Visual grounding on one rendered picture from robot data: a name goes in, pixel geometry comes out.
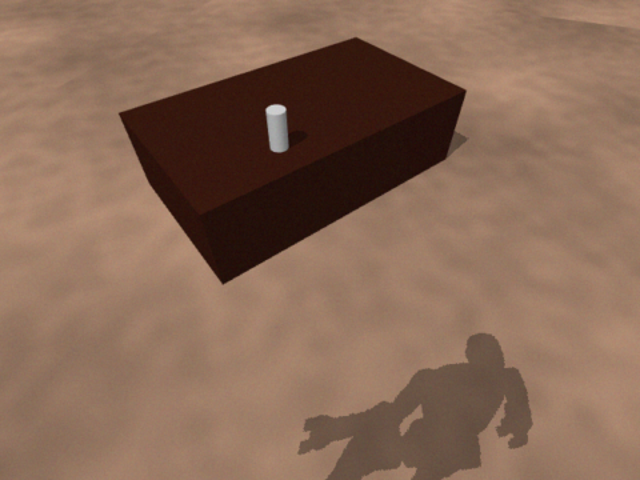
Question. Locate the can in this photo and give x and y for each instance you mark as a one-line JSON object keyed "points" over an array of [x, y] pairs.
{"points": [[277, 128]]}

